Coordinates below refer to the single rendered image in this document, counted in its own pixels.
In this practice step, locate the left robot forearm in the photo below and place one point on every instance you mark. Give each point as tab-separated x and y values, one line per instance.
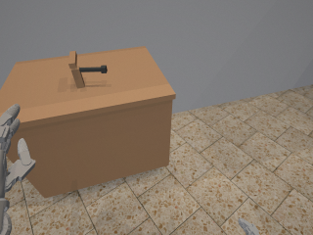
5	220

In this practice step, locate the robot left hand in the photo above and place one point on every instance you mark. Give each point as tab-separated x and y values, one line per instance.
9	125

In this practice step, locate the robot right hand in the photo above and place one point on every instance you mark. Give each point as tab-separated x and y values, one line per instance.
249	229

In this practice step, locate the counter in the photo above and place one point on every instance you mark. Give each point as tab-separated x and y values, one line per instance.
87	128

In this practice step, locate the tap lever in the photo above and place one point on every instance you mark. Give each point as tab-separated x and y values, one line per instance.
101	69

